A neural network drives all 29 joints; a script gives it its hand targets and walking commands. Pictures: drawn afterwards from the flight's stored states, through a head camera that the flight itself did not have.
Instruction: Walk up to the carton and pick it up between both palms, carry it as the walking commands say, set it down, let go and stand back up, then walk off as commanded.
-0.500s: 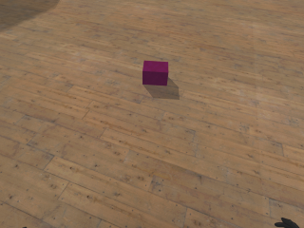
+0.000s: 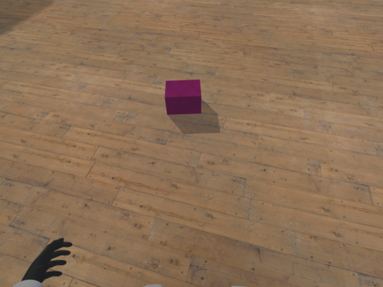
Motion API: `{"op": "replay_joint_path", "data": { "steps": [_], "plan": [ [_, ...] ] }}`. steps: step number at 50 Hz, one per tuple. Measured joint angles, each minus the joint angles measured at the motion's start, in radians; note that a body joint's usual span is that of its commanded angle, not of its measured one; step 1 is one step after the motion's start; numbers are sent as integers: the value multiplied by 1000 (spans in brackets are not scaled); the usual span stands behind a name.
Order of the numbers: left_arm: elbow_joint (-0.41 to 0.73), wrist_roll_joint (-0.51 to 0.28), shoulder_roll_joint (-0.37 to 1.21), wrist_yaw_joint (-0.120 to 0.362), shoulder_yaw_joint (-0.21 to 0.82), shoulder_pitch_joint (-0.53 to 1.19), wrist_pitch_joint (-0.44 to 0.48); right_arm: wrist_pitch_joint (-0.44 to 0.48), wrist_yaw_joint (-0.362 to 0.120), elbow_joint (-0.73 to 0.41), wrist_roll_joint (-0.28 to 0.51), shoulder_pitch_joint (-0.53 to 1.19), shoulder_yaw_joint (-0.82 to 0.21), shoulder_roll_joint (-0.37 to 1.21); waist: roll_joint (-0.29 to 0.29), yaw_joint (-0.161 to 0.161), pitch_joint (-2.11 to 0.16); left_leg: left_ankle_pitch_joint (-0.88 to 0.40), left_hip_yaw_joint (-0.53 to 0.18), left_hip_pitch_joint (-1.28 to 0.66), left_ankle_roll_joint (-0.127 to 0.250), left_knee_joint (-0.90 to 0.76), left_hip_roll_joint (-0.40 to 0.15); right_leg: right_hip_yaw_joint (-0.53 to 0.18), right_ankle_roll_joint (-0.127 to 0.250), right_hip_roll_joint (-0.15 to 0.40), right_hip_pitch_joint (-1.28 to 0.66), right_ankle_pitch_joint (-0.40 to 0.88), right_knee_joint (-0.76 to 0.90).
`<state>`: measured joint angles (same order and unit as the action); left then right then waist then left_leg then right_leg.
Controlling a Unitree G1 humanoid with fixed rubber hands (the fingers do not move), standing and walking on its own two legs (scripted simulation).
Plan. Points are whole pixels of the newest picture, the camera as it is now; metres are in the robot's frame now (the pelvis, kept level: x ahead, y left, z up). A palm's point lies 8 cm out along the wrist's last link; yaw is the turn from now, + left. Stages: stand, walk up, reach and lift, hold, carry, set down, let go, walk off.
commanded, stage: walk up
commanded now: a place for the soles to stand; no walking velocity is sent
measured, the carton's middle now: (183, 97) +1.48 +0.04 -0.68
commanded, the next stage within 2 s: none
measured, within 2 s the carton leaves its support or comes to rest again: neither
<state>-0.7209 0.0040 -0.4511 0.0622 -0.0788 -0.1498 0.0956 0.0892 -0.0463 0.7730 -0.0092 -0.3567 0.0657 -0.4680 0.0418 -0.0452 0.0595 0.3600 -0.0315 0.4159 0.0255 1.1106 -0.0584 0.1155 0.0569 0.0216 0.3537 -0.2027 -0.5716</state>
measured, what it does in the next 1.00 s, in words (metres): walks ahead: left foot, then right foot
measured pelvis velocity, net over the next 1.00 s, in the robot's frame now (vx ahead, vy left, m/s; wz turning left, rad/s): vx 0.46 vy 0.03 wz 0.00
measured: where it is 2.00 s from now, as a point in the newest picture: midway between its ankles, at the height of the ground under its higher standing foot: (187, 172)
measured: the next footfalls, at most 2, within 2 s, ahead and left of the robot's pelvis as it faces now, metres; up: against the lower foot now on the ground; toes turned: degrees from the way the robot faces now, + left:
left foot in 0.28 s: +0.31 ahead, +0.16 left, +0.00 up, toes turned +7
right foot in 0.72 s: +0.50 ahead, -0.09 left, +0.00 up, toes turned -6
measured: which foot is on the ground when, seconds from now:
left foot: up 0.00-0.26, down 0.28-0.72, up 0.74-1.00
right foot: down 0.00-0.28, up 0.30-0.70, down 0.72-1.00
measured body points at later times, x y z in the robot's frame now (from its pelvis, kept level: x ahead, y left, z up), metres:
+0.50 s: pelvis +0.25 +0.06 +0.01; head +0.26 +0.08 +0.46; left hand +0.34 +0.38 -0.10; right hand +0.35 -0.29 -0.04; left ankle +0.27 +0.15 -0.73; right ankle +0.30 -0.11 -0.67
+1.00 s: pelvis +0.46 +0.03 +0.01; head +0.47 +0.02 +0.46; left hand +0.55 +0.38 -0.06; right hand +0.55 -0.31 -0.08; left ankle +0.56 +0.17 -0.70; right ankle +0.46 -0.09 -0.73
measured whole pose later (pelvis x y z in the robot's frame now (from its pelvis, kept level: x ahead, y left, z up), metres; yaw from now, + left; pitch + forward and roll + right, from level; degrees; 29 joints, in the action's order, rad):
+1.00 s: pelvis +0.46 +0.03 +0.01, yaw +0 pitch -1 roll -1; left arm -0.73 0.01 -0.49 0.06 -0.09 -0.29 0.10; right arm 0.07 -0.08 0.77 -0.02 -0.33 0.08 -0.48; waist 0.03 0.04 0.05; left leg 0.24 0.05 0.50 0.01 0.74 -0.11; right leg 0.11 0.04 0.03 0.21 -0.27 -0.50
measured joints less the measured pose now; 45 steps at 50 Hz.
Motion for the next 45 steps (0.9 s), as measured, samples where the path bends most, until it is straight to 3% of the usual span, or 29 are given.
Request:
{"op": "replay_joint_path", "data": {
  "steps": [6, 10, 13, 14, 16, 19, 23, 28, 34, 36, 40, 42, 45],
  "plan": [
    [-29, 8, -33, 11, -12, -110, 13, -15, -44, 0, -14, 51, 16, -11, -1, 73, -11, -134, 62, 122, -13, -314, -63, 19, -15, 4, -155, -47, 99],
    [-45, 5, -65, 13, -21, -175, 8, -14, -58, -16, -10, 102, 24, -18, -20, 103, -12, -234, 79, 100, -6, -467, -56, 21, -44, 9, -237, -102, 118],
    [-50, 1, -79, 8, -15, -209, -2, -2, -58, -35, -8, 131, 28, -31, -36, 114, -21, -206, 103, 24, 13, -551, -26, 15, -64, 27, -267, -182, 63],
    [-49, -2, -80, 4, -10, -218, -6, 7, -51, -44, -12, 138, 31, -39, -41, 114, -23, -213, 108, 5, 25, -562, -15, 7, -54, 39, -243, -222, -18],
    [-49, -4, -68, -6, -2, -208, -19, 17, -31, -59, -8, 153, 33, -33, -65, 99, -12, -195, 121, 17, 28, -487, 3, -74, -30, 34, -133, -257, -294],
    [-52, 0, -52, -13, 15, -191, -20, 20, -12, -59, 9, 146, 23, -5, -104, 79, -11, -153, 145, -43, 26, -511, 17, -152, -15, 12, 18, -169, -510],
    [-62, 6, -33, 3, 16, -180, -21, 25, -4, -59, 10, 103, 14, 7, -123, 51, -19, -142, 176, -145, 24, -605, 28, -156, -41, 42, 137, -96, -441],
    [-61, 13, -20, 29, 6, -133, -32, 27, -5, -57, 7, 22, 21, -13, -102, 14, -13, -100, 192, -248, 16, -665, 30, -105, -54, 82, 190, 2, -231],
    [-23, 14, -11, 39, -8, -36, -31, 15, -2, -33, 11, -60, 26, -37, -65, -20, -6, 4, 191, -331, -20, -636, 20, -51, -29, 56, 115, 52, -15],
    [-2, 18, -19, 30, -11, -16, -19, 7, 4, -28, 9, -79, 23, -39, -53, -25, -11, 70, 179, -309, -23, -531, 2, -46, -4, 27, 64, 64, 39],
    [23, -4, -18, -1, -13, -16, -4, -8, 15, -26, 14, -36, 3, -20, -22, -6, 10, 55, 44, -90, 10, -60, 15, -34, -6, 10, 49, 14, -43],
    [14, -8, -12, -8, -5, -37, -4, -6, 10, -22, 8, -16, 1, -16, -3, 8, 6, 13, 22, -12, -1, -27, 6, -25, -7, 4, 4, -3, -11],
    [2, 0, -13, -8, -2, -71, -2, -10, -6, -11, -3, -2, 3, -12, 7, 38, -5, -28, 35, 59, -16, -132, -25, -14, -8, 3, -57, -15, 37]
  ]
}}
